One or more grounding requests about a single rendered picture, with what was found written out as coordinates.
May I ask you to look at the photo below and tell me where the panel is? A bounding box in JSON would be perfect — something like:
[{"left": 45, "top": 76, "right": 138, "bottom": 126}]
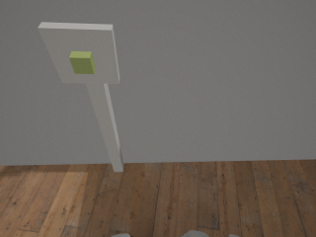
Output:
[{"left": 38, "top": 22, "right": 124, "bottom": 173}]

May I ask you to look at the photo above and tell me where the button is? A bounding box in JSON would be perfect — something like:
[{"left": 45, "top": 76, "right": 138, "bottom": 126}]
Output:
[{"left": 69, "top": 51, "right": 96, "bottom": 74}]

